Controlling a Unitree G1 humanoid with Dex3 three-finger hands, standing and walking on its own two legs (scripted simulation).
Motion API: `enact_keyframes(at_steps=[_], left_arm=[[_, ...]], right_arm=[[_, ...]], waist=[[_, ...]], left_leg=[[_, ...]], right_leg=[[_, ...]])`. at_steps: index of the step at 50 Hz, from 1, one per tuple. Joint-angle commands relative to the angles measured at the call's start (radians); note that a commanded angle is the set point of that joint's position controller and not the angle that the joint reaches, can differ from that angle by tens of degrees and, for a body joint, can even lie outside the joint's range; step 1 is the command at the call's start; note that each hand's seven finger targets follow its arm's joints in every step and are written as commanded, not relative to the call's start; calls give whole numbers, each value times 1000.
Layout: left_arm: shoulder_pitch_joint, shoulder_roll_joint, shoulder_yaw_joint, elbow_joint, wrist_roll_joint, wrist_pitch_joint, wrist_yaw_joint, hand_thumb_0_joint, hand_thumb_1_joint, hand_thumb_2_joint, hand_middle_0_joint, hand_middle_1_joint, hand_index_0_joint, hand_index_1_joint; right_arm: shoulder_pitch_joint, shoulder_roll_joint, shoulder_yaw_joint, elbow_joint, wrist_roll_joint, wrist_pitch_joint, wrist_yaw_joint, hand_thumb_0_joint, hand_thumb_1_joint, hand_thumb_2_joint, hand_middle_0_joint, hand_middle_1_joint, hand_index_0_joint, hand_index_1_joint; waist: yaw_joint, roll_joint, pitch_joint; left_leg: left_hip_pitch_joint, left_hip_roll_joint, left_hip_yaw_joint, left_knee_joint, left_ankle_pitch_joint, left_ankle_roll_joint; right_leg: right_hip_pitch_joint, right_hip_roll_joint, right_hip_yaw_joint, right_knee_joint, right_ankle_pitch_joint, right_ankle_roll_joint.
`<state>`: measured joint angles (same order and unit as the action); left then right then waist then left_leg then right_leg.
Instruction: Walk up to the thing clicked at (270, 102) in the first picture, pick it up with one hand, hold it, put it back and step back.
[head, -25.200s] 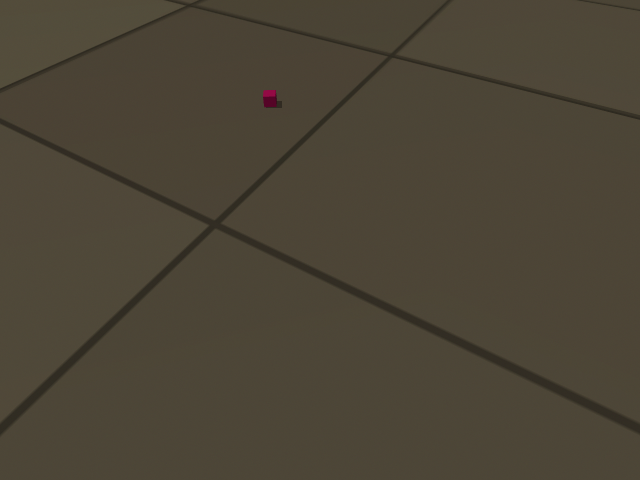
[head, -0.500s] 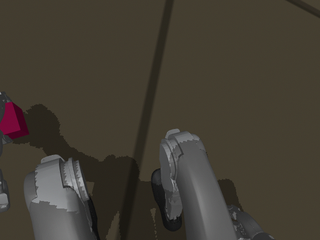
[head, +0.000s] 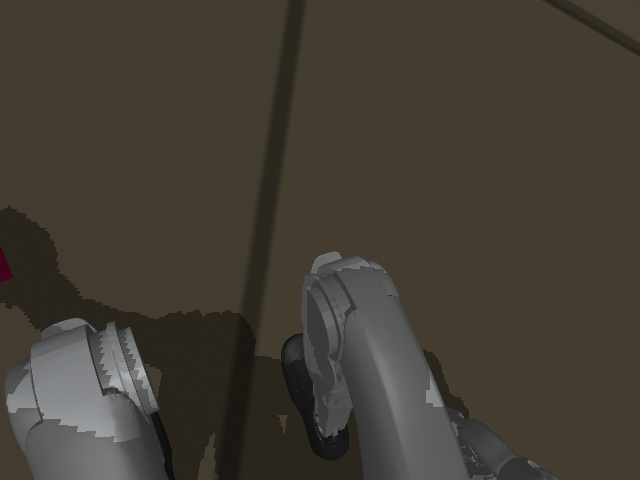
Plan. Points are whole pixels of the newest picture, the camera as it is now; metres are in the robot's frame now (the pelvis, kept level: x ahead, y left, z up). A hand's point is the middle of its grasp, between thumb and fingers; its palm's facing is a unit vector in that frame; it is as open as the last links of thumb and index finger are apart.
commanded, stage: rest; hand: left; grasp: from above
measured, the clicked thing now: out of the picture +0.41 +0.33 -0.25
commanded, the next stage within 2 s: open in 0.26 s
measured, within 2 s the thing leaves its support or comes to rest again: rests again in 0.02 s
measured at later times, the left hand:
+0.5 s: hand out of the picture +0.41 +0.33 -0.22, palm faces -0.42 -0.17 -0.89, open 10.4 cm
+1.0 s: hand out of the picture +0.41 +0.34 -0.22, palm faces -0.41 -0.17 -0.89, open 13.5 cm
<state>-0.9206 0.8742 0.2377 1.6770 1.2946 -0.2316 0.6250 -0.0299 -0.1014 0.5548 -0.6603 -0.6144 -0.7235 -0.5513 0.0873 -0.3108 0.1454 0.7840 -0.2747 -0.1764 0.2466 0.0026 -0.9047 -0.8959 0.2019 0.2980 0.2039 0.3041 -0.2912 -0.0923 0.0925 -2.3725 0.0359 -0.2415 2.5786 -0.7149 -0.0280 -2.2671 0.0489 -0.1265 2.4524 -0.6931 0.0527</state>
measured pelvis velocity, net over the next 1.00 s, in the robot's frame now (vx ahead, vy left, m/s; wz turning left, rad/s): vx -0.01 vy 0.01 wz -0.03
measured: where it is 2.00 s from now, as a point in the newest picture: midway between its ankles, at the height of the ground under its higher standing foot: (245, 452)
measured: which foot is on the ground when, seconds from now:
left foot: down 0.00-1.00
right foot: down 0.00-1.00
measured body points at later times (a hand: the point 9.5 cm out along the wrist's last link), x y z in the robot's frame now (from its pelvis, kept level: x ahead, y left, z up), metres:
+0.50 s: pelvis +0.00 +0.00 +0.00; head +0.25 +0.11 +0.36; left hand +0.43 +0.34 -0.17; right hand +0.05 -0.26 -0.07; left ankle +0.06 +0.13 -0.26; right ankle +0.10 -0.12 -0.25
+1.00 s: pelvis -0.01 +0.01 +0.00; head +0.25 +0.12 +0.36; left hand +0.43 +0.34 -0.17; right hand +0.05 -0.26 -0.06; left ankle +0.06 +0.13 -0.26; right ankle +0.10 -0.12 -0.25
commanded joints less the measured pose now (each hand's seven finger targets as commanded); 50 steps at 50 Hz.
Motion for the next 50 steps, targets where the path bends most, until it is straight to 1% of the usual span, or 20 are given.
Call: enact_keyframes(at_steps=[1, 2, 4, 9, 12, 13, 14, 17, 18, 23, 24, 29, 30, 31, 34, 37, 40, 41, 48, 50], left_arm=[[-272, 285, 11, -106, -5, -3, 58, 0, 656, 899, -1050, -678, -1037, -692], [-250, 281, 25, -117, -9, -3, 64, 0, 655, 905, -1048, -688, -1035, -701], [-274, 269, 5, -89, -2, 3, 64, 0, 664, 892, -1053, -685, -1042, -696], [-258, 270, 1, -45, -12, 2, 74, 0, 660, 900, -1045, -696, -1034, -706], [-294, 259, -36, -36, -12, 1, 71, 0, 635, 879, -1025, -694, -1016, -703], [-274, 276, -10, -10, -18, 2, 77, 0, 613, 891, -1019, -677, -1004, -692], [-259, 278, -16, -9, -15, 3, 76, 0, 611, 892, -1017, -682, -1002, -697], [-297, 265, -36, 9, -19, -2, 78, 0, 628, 864, -1021, -682, -1012, -691], [-293, 267, -43, 6, -16, -3, 76, 0, 628, 859, -1023, -677, -1013, -687], [-292, 273, -52, 8, -16, -8, 80, 0, 228, 811, -627, -691, -616, -702], [-287, 285, -39, 14, -17, -9, 85, 0, 148, 816, -573, -710, -564, -719], [-319, 261, -74, -32, -24, -9, 90, 0, -193, 840, -400, -739, -384, -755], [-300, 299, -34, -14, -32, -8, 99, 0, -237, 840, -368, -732, -350, -750], [-272, 299, -34, -21, -23, -6, 101, 0, -280, 864, -341, -752, -321, -773], [-282, 302, -22, -10, -15, 4, 110, 0, -334, 926, -295, -805, -272, -828], [-308, 291, -46, -26, -18, 14, 101, 0, -412, 952, -230, -836, -205, -861], [-258, 313, -17, 0, -17, 27, 102, 0, -440, 987, -200, -875, -176, -899], [-265, 316, -16, -5, -12, 27, 101, 0, -453, 995, -189, -875, -164, -900], [-265, 287, -41, -27, -49, 30, 64, 0, -542, 1017, -106, -932, -84, -953], [-268, 306, -34, -23, -52, 22, 59, 0, -530, 1039, -108, -951, -88, -972]], right_arm=[[183, -294, -75, 8, -4, -23, -5, 0, -897, -898, 200, 300, 200, 300], [181, -300, -75, 8, -8, -23, -4, 0, -897, -899, 200, 300, 200, 300], [181, -296, -69, 10, -16, -31, 5, 0, -897, -898, 200, 300, 200, 300], [173, -310, -62, 12, -16, -45, 13, 0, -897, -899, 200, 300, 200, 300], [165, -311, -52, -3, -14, -58, 21, 0, -898, -899, 200, 300, 200, 300], [176, -313, -47, 9, -18, -59, 22, 0, -898, -899, 200, 300, 200, 300], [173, -305, -40, 5, -13, -61, 22, 0, -897, -899, 200, 300, 200, 300], [175, -307, -25, -2, -22, -74, 31, 0, -899, -900, 200, 300, 200, 300], [178, -317, -30, 3, -20, -75, 32, 0, -898, -900, 200, 300, 200, 300], [164, -331, -29, -13, -17, -90, 37, 0, -888, -896, 201, 301, 201, 301], [166, -315, -13, -8, -16, -90, 37, 0, -886, -895, 201, 301, 201, 301], [149, -335, -22, -19, -17, -106, 43, 0, -887, -896, 201, 301, 201, 301], [151, -331, -15, -7, -14, -107, 43, 0, -886, -896, 201, 301, 201, 301], [162, -343, -24, -12, -10, -105, 42, 0, -888, -897, 201, 301, 201, 301], [159, -329, -18, -1, -22, -106, 49, 0, -886, -897, 201, 301, 201, 301], [141, -344, -26, -4, -17, -114, 56, 0, -885, -897, 201, 301, 201, 301], [151, -341, -19, 4, -19, -116, 59, 0, -883, -897, 202, 301, 201, 301], [160, -335, -15, -1, -21, -116, 63, 0, -883, -896, 202, 301, 201, 301], [162, -347, -28, -13, -12, -124, 63, 0, -882, -896, 201, 301, 201, 301], [168, -344, -20, -9, -6, -123, 64, 0, -881, -896, 201, 301, 201, 301]], waist=[[-22, 426, -643], [-10, 432, -657], [-35, 442, -646], [-37, 421, -604], [-55, 420, -594], [-53, 400, -593], [-49, 392, -600], [-75, 390, -570], [-72, 392, -577], [-68, 421, -565], [-65, 399, -572], [-74, 426, -582], [-66, 411, -580], [-57, 437, -592], [-61, 458, -582], [-73, 466, -572], [-57, 477, -578], [-64, 478, -577], [-67, 451, -584], [-69, 437, -568]], left_leg=[[469, 2, 141, -242, 180, 40], [489, 2, 136, -259, 200, 37], [505, 6, 132, -243, 212, 36], [478, 6, 118, -260, 182, 35], [464, 7, 119, -246, 177, 40], [462, 7, 116, -248, 185, 41], [459, 9, 117, -239, 194, 42], [452, 9, 112, -237, 178, 43], [457, 9, 113, -240, 174, 43], [472, 10, 102, -262, 159, 36], [461, 11, 103, -256, 157, 38], [478, 12, 105, -252, 169, 36], [477, 15, 96, -253, 168, 35], [489, 14, 104, -260, 188, 34], [494, 15, 101, -263, 187, 28], [505, 16, 96, -261, 181, 26], [512, 17, 91, -275, 199, 22], [510, 15, 96, -267, 212, 25], [490, 13, 101, -263, 204, 34], [476, 14, 98, -264, 191, 35]], right_leg=[[318, 35, -112, -226, 238, -69], [322, 36, -124, -226, 247, -69], [311, 35, -129, -210, 266, -65], [297, 39, -139, -220, 234, -68], [311, 40, -129, -227, 241, -66], [319, 39, -135, -230, 245, -63], [334, 43, -129, -235, 257, -62], [323, 41, -137, -231, 247, -60], [328, 43, -133, -238, 241, -61], [321, 46, -143, -237, 225, -66], [334, 47, -143, -239, 224, -64], [334, 49, -142, -244, 233, -63], [338, 47, -147, -242, 236, -61], [356, 52, -140, -246, 254, -63], [341, 49, -152, -228, 250, -66], [317, 44, -149, -222, 246, -65], [330, 46, -152, -222, 257, -67], [338, 46, -152, -221, 271, -66], [354, 48, -143, -246, 265, -64], [346, 44, -145, -239, 252, -64]])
